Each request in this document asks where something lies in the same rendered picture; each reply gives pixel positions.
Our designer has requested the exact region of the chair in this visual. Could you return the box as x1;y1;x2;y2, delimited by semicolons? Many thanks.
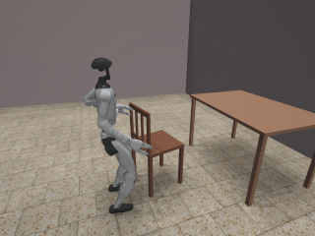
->
129;102;184;198

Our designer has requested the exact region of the humanoid robot head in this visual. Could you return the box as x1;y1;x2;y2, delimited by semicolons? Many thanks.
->
91;57;112;89

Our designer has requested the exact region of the table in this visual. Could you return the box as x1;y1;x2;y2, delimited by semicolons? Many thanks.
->
189;90;315;207

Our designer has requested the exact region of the robot left upper arm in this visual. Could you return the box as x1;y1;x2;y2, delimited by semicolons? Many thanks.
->
84;88;95;106

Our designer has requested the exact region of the right robot hand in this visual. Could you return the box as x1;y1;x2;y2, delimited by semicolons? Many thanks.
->
129;139;153;155

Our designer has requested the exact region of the robot right upper arm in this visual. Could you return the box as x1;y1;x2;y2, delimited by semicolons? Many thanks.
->
97;89;112;127

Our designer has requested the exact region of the robot right forearm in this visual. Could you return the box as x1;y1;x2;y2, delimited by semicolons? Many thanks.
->
99;121;132;146

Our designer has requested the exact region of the left robot hand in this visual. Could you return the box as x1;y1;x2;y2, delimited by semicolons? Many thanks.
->
116;104;134;116

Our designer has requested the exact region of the robot torso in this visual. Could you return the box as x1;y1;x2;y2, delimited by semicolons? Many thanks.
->
94;86;117;147

